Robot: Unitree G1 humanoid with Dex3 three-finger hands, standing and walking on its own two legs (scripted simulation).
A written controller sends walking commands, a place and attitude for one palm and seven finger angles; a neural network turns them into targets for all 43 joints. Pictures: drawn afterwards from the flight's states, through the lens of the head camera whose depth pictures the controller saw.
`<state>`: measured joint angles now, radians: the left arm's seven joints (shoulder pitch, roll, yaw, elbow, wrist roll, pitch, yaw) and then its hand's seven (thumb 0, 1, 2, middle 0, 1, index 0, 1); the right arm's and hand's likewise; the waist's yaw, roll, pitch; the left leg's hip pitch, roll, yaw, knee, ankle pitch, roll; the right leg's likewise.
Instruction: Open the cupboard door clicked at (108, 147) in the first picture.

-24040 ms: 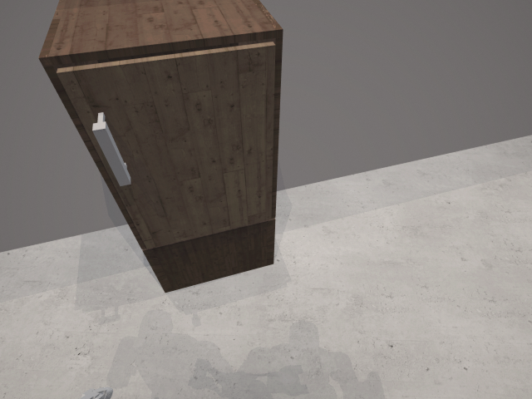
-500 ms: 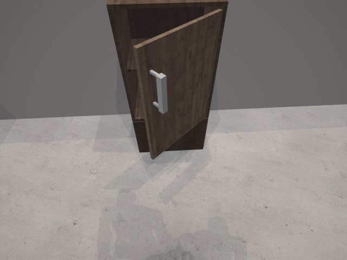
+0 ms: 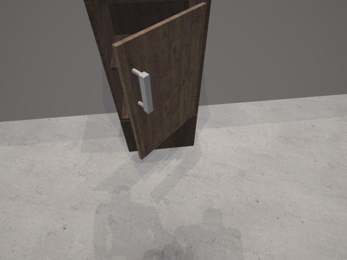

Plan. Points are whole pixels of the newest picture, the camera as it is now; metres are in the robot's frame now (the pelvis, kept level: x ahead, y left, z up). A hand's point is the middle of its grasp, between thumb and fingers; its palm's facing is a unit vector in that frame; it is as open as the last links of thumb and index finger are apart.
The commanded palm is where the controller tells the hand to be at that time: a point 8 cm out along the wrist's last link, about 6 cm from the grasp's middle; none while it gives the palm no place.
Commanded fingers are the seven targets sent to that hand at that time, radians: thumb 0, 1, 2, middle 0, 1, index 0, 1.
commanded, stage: walk to a spot facing it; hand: left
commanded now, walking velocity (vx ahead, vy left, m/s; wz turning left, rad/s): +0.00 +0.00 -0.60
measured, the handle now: (142, 91) +0.62 +0.15 +0.01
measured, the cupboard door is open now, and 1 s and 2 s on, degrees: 42 42 42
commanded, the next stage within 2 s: none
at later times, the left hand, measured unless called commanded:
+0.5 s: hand out of the picture +0.12 +0.22 -0.17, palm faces -0.17 -0.96 -0.23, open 7.4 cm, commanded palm none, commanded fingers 0.00 0.90 0.90 -0.20 -0.30 -0.20 -0.30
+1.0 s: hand out of the picture +0.15 +0.12 -0.17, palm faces -0.48 -0.85 -0.23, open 7.4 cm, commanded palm none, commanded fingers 0.00 0.90 0.90 -0.20 -0.30 -0.20 -0.30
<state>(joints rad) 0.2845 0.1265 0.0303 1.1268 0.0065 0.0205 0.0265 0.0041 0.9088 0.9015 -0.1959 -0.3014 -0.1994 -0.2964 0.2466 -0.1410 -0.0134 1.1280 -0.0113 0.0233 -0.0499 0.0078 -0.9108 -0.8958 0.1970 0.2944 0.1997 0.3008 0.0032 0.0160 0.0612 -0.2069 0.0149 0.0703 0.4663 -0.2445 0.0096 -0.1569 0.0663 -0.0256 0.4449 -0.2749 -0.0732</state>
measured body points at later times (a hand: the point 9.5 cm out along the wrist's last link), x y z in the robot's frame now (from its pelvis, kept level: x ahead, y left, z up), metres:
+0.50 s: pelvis -0.01 +0.02 +0.00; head +0.05 +0.02 +0.45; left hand +0.13 +0.27 -0.15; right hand -0.01 -0.22 -0.14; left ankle +0.00 +0.12 -0.74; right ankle -0.06 -0.13 -0.67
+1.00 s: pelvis +0.00 -0.02 +0.00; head +0.05 -0.05 +0.44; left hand +0.17 +0.16 -0.15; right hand -0.03 -0.30 -0.14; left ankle +0.06 +0.10 -0.69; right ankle -0.05 -0.12 -0.74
